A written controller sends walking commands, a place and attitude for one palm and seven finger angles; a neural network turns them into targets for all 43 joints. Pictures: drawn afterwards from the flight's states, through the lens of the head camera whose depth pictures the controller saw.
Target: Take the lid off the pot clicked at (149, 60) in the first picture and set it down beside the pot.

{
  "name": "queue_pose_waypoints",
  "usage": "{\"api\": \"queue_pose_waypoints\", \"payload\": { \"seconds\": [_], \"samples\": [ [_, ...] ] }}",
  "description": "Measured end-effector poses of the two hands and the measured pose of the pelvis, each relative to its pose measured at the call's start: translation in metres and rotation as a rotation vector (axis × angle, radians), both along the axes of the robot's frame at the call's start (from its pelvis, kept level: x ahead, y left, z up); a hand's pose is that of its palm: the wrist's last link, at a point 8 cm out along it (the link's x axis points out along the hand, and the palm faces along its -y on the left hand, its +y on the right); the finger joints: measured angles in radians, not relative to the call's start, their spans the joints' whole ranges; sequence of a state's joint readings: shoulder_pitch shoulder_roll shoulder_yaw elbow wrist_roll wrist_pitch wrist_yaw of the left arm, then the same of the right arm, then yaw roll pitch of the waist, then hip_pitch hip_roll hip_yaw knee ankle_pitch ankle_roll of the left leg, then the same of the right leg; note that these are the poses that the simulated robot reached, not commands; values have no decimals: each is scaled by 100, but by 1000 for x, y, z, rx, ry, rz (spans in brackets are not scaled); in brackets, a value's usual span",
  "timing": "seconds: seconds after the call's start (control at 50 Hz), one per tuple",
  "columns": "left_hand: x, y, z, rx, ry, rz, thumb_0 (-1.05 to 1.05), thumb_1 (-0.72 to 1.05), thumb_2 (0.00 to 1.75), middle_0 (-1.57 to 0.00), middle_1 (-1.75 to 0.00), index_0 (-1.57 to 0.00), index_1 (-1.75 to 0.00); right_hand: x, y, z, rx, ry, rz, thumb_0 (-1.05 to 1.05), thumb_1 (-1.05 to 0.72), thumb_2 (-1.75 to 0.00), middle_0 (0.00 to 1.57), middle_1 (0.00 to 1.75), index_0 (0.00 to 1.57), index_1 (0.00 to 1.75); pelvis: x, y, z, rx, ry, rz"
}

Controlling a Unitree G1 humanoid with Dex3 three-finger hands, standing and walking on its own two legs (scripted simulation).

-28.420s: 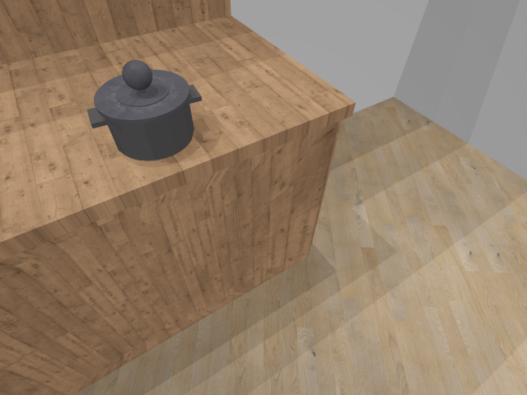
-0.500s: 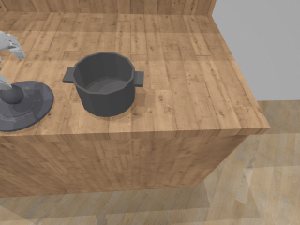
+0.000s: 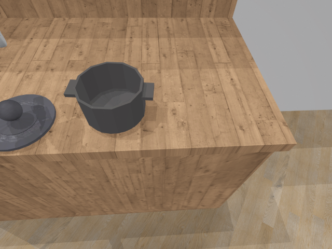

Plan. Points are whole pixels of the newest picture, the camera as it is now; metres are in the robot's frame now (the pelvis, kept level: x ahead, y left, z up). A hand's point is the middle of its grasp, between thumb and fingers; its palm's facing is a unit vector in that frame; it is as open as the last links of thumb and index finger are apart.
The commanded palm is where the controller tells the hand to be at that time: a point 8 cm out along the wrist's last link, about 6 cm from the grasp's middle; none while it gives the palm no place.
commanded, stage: raise the empty hand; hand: left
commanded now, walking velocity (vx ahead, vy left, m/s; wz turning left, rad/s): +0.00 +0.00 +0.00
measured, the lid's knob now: (9, 110) +0.43 +0.37 +0.08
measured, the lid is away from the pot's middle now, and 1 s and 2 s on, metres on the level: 0.25 0.25 0.25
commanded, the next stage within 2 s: draw the hand back to the body in 0.24 s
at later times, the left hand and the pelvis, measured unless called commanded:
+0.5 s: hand out of the picture +0.44 +0.36 +0.24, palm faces -0.20 -0.13 -0.97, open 11.1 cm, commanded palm +0.42 +0.36 +0.30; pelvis +0.01 +0.00 +0.00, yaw -1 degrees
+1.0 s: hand out of the picture +0.40 +0.29 +0.25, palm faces +0.34 -0.78 -0.52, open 11.1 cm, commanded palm +0.35 +0.33 +0.29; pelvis +0.00 -0.01 +0.01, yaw -1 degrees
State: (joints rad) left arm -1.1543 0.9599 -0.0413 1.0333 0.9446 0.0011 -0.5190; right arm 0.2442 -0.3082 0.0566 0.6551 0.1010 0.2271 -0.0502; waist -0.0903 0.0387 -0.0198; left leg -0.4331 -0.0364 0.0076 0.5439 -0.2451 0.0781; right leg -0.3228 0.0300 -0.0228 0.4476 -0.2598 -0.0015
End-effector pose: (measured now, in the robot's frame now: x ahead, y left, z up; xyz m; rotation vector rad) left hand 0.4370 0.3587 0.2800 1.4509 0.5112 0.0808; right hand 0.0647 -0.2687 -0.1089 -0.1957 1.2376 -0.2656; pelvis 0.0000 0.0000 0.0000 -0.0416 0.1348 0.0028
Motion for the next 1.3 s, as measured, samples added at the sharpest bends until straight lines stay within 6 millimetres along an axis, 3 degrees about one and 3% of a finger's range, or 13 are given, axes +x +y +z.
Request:
{"api": "queue_pose_waypoints", "payload": {
  "seconds": [0.22,0.48,0.62,0.84,0.92,1.02,1.14,1.3],
  "samples": [
    [2,1,20,11,-24,34,0,-8,79,-43,-74,-42,-74,0,-1,-1,7,15,0,1,-90,-90,20,30,20,30,4,-2,2,4,-1,-1],
    [1,4,17,15,-44,31,0,-8,79,-43,-74,-42,-74,2,1,0,25,2,-17,1,-90,-90,20,30,20,30,7,-1,2,8,2,-12],
    [-14,-2,5,43,-40,-8,0,-8,79,-43,-74,-42,-74,17,4,2,41,-32,11,1,-91,-90,20,30,20,30,5,2,3,7,-12,-3],
    [-55,-5,1,38,-69,-36,0,-8,79,-43,-74,-42,-74,58,18,8,62,-146,99,1,-91,-90,20,30,20,30,-6,2,3,8,-47,17],
    [-67,-15,1,-471,-483,-127,0,-8,78,-43,-75,-43,-74,67,27,15,65,-224,161,1,-91,-90,20,30,20,30,-7,-2,6,18,-88,10],
    [-79,-35,-4,-813,-859,-138,0,-8,79,-43,-74,-42,-74,74,29,26,54,-292,188,1,-90,-90,20,30,20,30,0,-12,9,24,-121,-16],
    [-81,-45,2,-931,-1062,-86,-1,-1,79,-41,-71,-41,-71,77,7,30,25,-338,160,1,-90,-90,21,30,21,30,10,-26,11,26,-139,-37],
    [-101,-59,2,-911,-1102,-66,0,15,81,-37,-64,-37,-63,81,-33,22,6,-318,119,1,-90,-90,20,30,20,30,24,-42,11,32,-139,-51]
  ]
}}
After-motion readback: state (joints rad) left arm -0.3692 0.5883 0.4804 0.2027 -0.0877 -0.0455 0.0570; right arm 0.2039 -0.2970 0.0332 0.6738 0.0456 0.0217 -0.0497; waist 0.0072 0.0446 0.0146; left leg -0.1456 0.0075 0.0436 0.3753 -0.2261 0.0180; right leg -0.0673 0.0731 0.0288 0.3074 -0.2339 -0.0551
